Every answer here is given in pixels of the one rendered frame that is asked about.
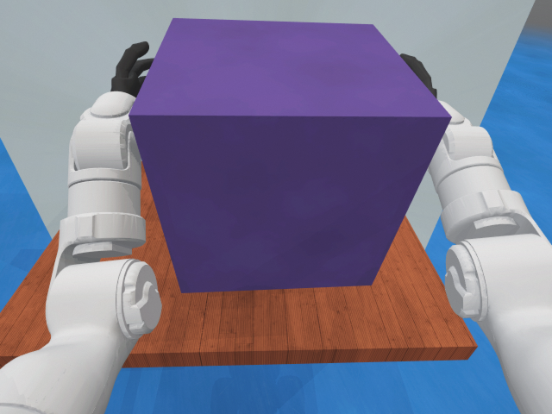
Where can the robot right forearm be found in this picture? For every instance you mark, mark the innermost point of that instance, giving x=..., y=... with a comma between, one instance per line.
x=476, y=199

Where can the robot left upper arm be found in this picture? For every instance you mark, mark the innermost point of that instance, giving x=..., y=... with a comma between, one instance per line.
x=96, y=313

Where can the table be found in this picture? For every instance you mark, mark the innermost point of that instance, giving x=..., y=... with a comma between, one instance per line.
x=405, y=315

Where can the robot right upper arm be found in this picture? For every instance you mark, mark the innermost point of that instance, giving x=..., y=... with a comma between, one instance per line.
x=504, y=284

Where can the robot right hand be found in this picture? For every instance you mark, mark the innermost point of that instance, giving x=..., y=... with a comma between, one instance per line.
x=418, y=68

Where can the carton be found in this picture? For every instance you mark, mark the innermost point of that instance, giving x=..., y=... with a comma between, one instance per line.
x=281, y=155

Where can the robot left hand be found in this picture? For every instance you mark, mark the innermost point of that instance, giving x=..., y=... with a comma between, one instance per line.
x=129, y=69

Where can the robot left forearm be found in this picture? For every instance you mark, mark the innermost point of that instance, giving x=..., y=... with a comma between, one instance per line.
x=104, y=187

